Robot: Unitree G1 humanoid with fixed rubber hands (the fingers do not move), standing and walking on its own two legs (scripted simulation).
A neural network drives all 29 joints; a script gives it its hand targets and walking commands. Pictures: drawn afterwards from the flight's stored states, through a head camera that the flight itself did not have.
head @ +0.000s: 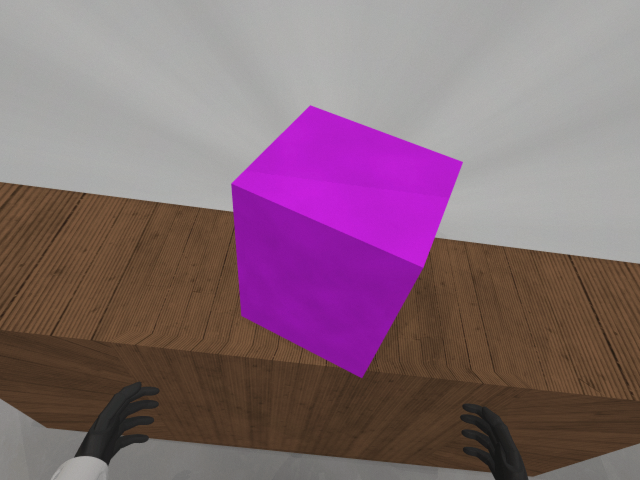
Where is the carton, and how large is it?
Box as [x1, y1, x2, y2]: [231, 105, 462, 377]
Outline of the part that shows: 310,105 231,183 241,315 362,377 424,264 462,162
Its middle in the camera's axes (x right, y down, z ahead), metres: +0.03 +0.02 +0.58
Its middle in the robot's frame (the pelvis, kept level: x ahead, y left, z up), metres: +0.44 -0.03 +0.02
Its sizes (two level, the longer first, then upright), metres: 0.223 0.195 0.300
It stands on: a pedestal, 0.64 m high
